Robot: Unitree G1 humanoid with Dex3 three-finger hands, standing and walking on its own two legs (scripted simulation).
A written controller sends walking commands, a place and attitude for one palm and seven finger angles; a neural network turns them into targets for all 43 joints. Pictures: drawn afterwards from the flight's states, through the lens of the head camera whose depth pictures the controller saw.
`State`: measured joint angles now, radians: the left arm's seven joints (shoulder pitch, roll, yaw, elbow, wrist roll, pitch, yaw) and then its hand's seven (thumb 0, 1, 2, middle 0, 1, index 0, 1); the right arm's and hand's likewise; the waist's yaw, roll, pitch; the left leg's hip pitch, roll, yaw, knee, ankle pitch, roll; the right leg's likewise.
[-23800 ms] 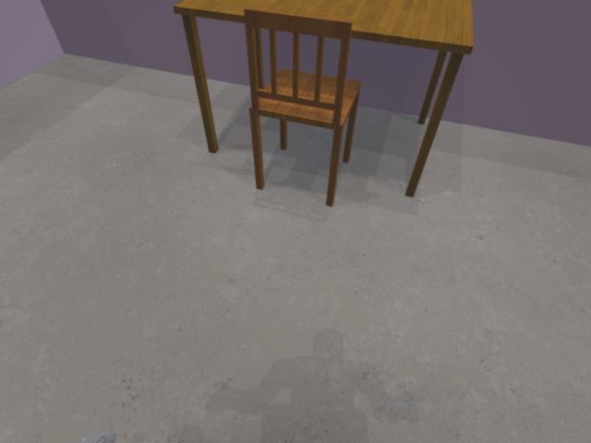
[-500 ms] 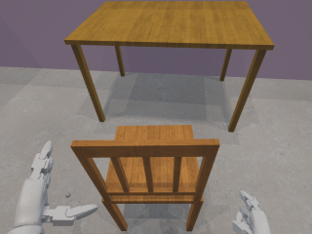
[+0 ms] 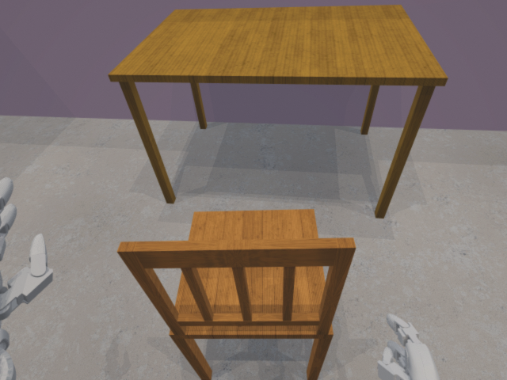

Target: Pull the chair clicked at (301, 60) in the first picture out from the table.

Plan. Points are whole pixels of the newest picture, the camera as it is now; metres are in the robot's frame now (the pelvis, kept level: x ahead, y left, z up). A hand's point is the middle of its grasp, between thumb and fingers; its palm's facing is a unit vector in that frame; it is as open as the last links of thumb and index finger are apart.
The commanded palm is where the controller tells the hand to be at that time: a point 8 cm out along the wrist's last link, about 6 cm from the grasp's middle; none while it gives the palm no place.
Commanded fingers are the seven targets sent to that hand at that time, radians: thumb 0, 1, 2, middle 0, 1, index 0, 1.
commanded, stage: draw the hand back to the body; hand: left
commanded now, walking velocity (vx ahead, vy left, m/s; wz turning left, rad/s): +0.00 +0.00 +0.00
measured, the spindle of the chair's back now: (243, 293) +0.31 +0.07 -0.10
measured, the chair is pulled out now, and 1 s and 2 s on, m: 0.59 0.59 0.59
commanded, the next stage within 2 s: step back with the hand held close in 0.28 s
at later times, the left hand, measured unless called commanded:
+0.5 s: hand (45, 271) +0.19 +0.27 +0.17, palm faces +0.48 -0.76 -0.44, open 7.4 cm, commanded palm +0.13 +0.30 +0.18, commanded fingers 0.00 0.90 0.90 -0.20 -0.30 -0.20 -0.30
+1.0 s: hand (25, 326) +0.13 +0.26 +0.16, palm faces +0.44 -0.76 -0.49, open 7.4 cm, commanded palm +0.07 +0.30 +0.18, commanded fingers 0.00 0.90 0.90 -0.20 -0.30 -0.20 -0.30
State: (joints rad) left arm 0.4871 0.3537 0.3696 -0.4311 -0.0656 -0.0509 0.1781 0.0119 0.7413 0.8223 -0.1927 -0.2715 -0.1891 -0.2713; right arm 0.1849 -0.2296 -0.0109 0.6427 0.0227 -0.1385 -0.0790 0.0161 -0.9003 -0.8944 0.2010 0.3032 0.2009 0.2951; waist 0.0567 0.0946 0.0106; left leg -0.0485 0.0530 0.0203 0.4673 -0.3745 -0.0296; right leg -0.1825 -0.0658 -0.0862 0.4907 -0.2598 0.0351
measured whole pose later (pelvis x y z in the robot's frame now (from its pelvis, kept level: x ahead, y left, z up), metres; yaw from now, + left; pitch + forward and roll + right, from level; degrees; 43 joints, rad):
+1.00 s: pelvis -0.07 +0.00 -0.01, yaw -2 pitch +0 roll +0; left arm 0.56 0.39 0.40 -0.52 -0.04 -0.11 0.19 0.02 0.88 0.89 -0.22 -0.30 -0.21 -0.30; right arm 0.17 -0.21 -0.02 0.60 0.02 -0.05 -0.10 0.02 -0.90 -0.89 0.20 0.30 0.20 0.29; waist 0.02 0.03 0.04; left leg -0.27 0.05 0.05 0.57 -0.31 -0.02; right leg -0.37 -0.07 -0.05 0.51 -0.14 0.03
